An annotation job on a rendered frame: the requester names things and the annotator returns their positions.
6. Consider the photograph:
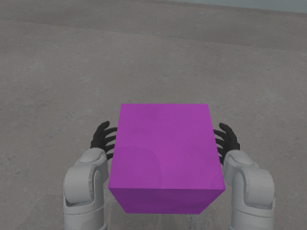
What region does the robot left forearm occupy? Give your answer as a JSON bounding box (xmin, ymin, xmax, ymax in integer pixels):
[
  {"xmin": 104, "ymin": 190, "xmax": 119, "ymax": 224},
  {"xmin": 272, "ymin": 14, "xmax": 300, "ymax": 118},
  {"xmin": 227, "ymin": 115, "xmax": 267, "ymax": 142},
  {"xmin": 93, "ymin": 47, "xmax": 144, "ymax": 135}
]
[{"xmin": 62, "ymin": 148, "xmax": 109, "ymax": 230}]

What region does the robot right forearm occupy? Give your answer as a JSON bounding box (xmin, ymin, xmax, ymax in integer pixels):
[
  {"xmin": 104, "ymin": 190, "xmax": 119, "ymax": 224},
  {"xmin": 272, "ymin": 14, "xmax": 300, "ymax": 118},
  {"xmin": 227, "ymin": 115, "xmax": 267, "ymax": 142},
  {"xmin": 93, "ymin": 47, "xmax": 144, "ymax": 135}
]
[{"xmin": 223, "ymin": 149, "xmax": 275, "ymax": 230}]

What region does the carton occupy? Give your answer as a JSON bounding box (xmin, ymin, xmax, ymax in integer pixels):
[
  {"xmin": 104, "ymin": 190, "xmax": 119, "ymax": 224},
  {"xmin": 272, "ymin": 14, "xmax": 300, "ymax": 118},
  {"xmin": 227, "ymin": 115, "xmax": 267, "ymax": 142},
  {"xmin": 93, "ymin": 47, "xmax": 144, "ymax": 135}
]
[{"xmin": 108, "ymin": 103, "xmax": 226, "ymax": 215}]

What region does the left robot hand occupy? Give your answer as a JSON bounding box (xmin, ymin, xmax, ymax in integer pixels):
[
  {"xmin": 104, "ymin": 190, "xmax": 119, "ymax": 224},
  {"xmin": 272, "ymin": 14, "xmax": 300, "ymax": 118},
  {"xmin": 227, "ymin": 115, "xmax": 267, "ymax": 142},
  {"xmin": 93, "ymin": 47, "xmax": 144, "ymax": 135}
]
[{"xmin": 90, "ymin": 121, "xmax": 118, "ymax": 160}]

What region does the right robot hand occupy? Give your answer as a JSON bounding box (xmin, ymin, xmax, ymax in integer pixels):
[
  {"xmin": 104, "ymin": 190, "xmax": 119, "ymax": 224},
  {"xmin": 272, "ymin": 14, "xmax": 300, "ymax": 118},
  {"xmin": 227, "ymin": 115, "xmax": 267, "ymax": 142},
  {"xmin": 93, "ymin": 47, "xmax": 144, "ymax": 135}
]
[{"xmin": 213, "ymin": 123, "xmax": 240, "ymax": 165}]

